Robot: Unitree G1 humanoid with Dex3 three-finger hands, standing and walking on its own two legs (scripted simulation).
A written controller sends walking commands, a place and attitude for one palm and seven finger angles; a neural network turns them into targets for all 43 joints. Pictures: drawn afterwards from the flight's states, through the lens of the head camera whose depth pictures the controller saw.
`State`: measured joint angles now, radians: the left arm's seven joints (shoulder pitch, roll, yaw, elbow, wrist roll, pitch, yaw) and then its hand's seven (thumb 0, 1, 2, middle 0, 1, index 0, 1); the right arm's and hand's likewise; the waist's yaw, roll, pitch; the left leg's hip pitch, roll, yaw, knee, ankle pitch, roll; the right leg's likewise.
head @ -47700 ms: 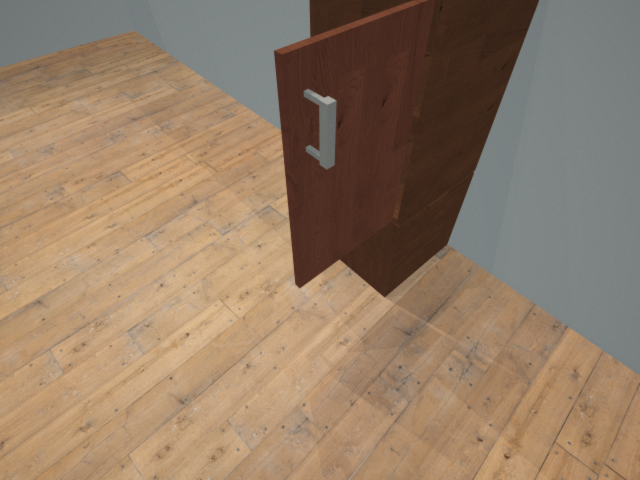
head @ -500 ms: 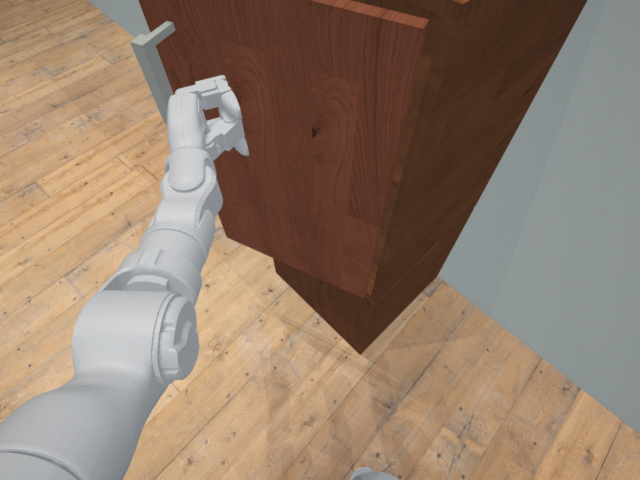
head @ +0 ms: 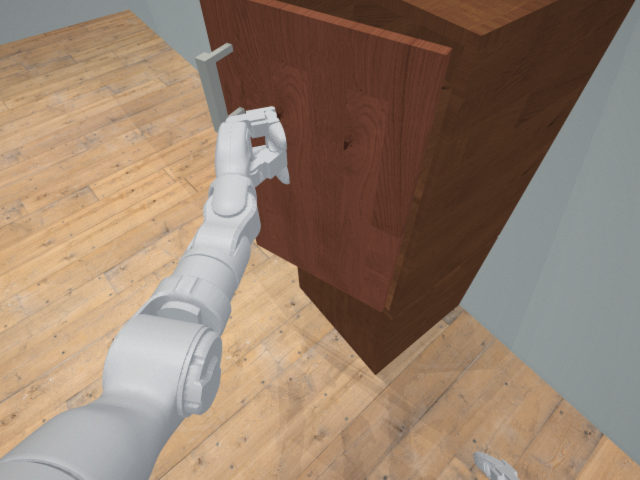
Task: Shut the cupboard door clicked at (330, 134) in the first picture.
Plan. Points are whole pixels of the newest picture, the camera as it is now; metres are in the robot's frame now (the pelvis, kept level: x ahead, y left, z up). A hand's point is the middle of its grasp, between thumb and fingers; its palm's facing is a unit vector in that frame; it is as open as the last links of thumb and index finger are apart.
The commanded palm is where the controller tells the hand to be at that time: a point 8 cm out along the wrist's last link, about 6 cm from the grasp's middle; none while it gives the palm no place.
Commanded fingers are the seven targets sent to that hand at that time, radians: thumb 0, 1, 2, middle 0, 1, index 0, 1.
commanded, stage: draw the hand back to the body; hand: left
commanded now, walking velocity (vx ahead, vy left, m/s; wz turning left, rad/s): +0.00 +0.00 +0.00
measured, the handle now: (223, 90) +0.65 +0.13 +0.14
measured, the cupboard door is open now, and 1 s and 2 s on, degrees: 19 19 19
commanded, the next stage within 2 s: step back with the hand held close in 1.52 s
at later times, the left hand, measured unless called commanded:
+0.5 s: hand (183, 233) +0.35 +0.13 +0.16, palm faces +0.02 -1.00 -0.08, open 3.1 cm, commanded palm +0.31 +0.19 +0.17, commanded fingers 0.00 0.90 0.90 -1.05 -1.23 -1.05 -1.23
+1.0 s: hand out of the picture +0.23 +0.26 +0.17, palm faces +0.35 -0.87 -0.35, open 5.0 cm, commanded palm +0.18 +0.31 +0.19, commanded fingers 0.00 0.90 0.90 -0.37 -0.48 -0.37 -0.48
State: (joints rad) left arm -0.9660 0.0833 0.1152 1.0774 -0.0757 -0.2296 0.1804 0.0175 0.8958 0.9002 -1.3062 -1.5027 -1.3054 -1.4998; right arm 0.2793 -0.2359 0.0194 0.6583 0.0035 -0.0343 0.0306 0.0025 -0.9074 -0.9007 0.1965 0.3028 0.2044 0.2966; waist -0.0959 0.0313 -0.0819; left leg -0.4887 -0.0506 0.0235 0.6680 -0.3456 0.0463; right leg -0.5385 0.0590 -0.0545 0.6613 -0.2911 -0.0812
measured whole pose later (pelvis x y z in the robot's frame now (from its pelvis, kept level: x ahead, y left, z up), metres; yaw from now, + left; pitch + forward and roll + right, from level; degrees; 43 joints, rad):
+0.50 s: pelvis +0.00 +0.01 +0.02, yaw -1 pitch -1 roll +0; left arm -0.25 0.18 0.05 0.23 -0.15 0.03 0.01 0.02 0.90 0.90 -1.26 -1.45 -1.25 -1.44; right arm 0.19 -0.26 0.03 0.60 0.06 -0.01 -0.05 0.01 -0.91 -0.90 0.19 0.30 0.20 0.30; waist 0.00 0.06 -0.05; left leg -0.20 -0.05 0.03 0.50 -0.29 0.06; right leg -0.25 0.06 -0.03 0.49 -0.24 -0.07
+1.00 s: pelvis +0.02 +0.03 +0.02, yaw +1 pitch -4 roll -1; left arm 0.33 0.32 0.21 -0.29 -0.07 -0.04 0.08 0.02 0.89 0.90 -0.64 -0.77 -0.64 -0.77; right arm 0.20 -0.22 0.05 0.61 0.02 0.04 -0.04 0.01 -0.90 -0.90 0.20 0.30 0.21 0.30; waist 0.05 0.10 -0.01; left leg -0.06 -0.08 0.00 0.39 -0.26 0.08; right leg -0.09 0.04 -0.05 0.37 -0.21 -0.04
